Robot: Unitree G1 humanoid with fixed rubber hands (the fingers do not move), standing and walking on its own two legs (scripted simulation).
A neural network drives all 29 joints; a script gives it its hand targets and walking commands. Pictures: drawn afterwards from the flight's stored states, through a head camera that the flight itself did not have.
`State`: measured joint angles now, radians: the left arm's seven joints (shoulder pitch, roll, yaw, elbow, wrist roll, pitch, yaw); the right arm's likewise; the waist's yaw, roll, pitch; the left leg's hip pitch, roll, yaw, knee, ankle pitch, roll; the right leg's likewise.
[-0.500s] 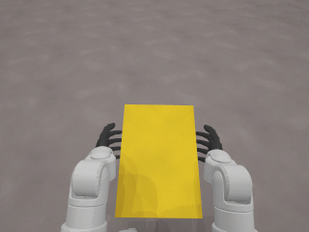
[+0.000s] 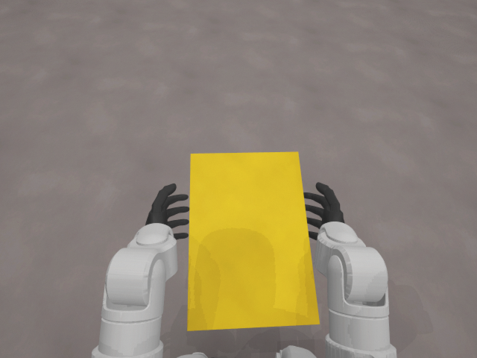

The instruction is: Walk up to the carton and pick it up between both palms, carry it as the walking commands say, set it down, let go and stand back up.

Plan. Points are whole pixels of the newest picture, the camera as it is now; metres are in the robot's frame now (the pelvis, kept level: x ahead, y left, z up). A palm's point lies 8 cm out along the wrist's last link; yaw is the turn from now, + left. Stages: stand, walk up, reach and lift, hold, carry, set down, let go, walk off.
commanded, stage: carry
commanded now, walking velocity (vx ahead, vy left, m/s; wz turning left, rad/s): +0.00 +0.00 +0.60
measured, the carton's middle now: (244, 242) +0.32 +0.00 -0.01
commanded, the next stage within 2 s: none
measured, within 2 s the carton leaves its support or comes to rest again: neither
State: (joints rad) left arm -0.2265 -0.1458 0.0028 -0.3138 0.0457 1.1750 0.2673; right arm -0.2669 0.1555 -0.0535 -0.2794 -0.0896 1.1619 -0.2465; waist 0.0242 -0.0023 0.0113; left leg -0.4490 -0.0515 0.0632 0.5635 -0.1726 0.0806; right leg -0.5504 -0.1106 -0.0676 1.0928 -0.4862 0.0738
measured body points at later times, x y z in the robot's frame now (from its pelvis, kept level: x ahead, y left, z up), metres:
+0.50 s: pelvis -0.04 +0.03 +0.01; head -0.04 +0.02 +0.46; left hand +0.21 +0.23 +0.10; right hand +0.28 -0.02 +0.11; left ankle -0.06 +0.16 -0.70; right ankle -0.03 -0.10 -0.72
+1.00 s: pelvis -0.09 +0.05 +0.01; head -0.08 +0.03 +0.46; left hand +0.08 +0.31 +0.09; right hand +0.23 +0.09 +0.08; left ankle -0.08 +0.16 -0.70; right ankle -0.06 -0.04 -0.73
